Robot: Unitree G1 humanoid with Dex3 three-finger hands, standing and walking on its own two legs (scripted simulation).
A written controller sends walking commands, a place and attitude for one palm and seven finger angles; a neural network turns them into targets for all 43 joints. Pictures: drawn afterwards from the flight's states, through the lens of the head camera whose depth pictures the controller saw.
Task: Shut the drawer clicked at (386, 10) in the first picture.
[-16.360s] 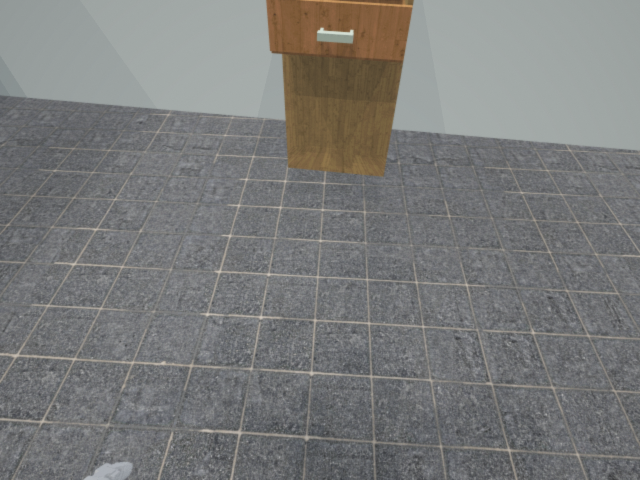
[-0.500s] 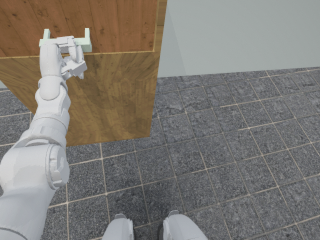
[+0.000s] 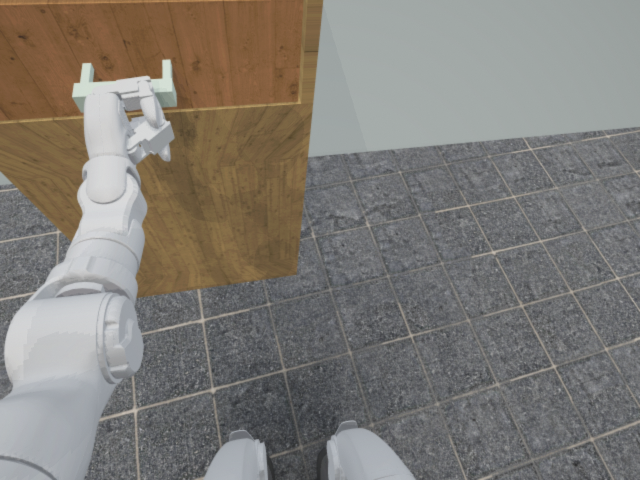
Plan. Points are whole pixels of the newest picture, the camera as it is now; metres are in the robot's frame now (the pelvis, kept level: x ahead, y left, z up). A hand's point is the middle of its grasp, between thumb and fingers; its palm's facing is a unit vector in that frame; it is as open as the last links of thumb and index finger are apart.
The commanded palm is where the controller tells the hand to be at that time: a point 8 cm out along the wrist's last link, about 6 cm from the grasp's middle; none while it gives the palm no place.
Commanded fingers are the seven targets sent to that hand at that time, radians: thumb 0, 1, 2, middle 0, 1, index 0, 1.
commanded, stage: pull the fist back off the drawer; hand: left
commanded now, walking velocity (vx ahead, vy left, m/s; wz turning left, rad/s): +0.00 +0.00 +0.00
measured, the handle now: (127, 82) +0.61 +0.18 +0.09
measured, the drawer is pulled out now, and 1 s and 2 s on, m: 0.00 0.00 0.00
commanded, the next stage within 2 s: draw the hand back to the body in 0.26 s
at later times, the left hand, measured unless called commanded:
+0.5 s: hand (146, 153) +0.48 +0.14 +0.10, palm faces +0.06 -1.00 -0.03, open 3.3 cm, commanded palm +0.43 +0.19 +0.11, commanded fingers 0.00 0.90 0.90 -1.40 -1.60 -1.40 -1.60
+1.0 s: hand (60, 248) +0.33 +0.18 +0.16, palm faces +0.12 -0.97 -0.20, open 3.3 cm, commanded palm +0.30 +0.23 +0.18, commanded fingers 0.00 0.90 0.90 -1.40 -1.60 -1.40 -1.60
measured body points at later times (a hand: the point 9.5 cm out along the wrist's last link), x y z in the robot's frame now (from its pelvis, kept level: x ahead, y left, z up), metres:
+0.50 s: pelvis +0.05 -0.01 +0.02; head +0.13 +0.00 +0.46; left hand +0.47 +0.20 +0.10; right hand +0.12 -0.27 -0.10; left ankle +0.03 +0.08 -0.67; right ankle +0.02 -0.10 -0.67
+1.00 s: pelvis +0.03 -0.01 +0.06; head +0.03 -0.03 +0.50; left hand +0.32 +0.23 +0.18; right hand +0.22 -0.24 -0.03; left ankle +0.03 +0.08 -0.67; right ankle +0.02 -0.10 -0.67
